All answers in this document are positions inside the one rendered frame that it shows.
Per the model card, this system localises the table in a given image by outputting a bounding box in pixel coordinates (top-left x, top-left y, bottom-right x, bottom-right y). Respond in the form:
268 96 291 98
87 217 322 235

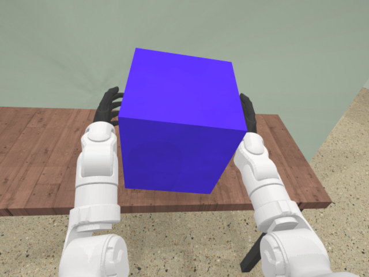
0 107 332 272

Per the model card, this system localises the robot right upper arm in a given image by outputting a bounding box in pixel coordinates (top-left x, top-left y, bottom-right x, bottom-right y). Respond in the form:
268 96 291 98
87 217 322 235
260 228 360 277

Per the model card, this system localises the carton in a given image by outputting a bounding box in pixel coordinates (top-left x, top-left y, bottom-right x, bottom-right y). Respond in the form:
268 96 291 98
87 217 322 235
118 48 247 194

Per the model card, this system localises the robot left forearm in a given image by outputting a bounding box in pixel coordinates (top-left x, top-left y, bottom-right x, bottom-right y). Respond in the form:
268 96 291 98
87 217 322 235
58 121 121 275

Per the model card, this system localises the robot right forearm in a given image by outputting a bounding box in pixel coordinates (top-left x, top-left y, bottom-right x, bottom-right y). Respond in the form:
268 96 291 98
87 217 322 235
234 132 330 265

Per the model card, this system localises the robot left upper arm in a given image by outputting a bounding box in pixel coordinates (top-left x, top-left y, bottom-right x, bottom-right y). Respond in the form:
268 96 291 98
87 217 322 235
59 234 129 277

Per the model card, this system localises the right robot hand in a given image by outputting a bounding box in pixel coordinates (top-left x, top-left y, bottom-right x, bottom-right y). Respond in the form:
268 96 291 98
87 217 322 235
240 93 257 134

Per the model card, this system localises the left robot hand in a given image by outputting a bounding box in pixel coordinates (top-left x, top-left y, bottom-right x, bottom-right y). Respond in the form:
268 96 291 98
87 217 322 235
93 87 124 126

